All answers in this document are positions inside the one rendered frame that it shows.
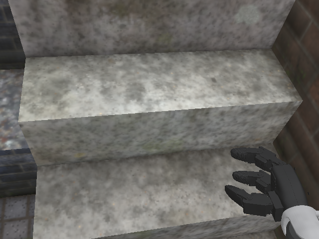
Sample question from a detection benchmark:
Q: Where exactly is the robot right forearm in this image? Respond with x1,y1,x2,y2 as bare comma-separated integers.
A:
281,205,319,239

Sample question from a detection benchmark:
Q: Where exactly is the robot right hand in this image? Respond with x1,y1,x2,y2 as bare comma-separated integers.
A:
225,146,310,222

